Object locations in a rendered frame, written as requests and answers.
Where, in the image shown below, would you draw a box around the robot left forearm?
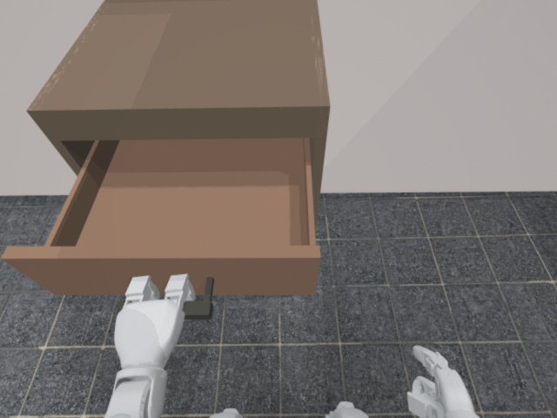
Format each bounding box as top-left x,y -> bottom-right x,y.
104,365 -> 168,418

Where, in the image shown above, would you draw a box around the robot right shin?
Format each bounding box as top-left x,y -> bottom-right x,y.
336,401 -> 355,409

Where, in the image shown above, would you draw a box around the cabinet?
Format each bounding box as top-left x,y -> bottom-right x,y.
27,0 -> 330,234

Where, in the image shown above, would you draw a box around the left robot hand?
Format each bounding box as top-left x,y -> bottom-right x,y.
114,274 -> 196,369

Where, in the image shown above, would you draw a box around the right robot hand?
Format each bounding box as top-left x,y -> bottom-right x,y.
407,346 -> 475,418

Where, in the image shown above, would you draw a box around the drawer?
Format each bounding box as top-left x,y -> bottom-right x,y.
1,138 -> 320,295

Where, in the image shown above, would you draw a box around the handle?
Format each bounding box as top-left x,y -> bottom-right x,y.
116,277 -> 214,320

